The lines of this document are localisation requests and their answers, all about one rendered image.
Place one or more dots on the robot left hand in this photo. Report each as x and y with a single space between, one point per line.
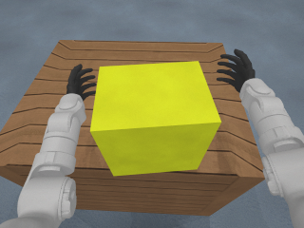
75 82

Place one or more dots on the carton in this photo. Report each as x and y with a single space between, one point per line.
153 118

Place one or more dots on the robot right upper arm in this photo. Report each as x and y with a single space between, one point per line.
284 175

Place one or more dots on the pedestal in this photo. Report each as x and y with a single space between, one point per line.
230 167

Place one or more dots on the right robot forearm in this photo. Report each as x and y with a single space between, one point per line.
271 121

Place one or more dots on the robot left upper arm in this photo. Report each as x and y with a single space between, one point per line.
45 203

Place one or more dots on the robot right hand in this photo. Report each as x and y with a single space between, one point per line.
242 69

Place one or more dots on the left robot forearm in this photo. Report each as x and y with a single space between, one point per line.
57 154

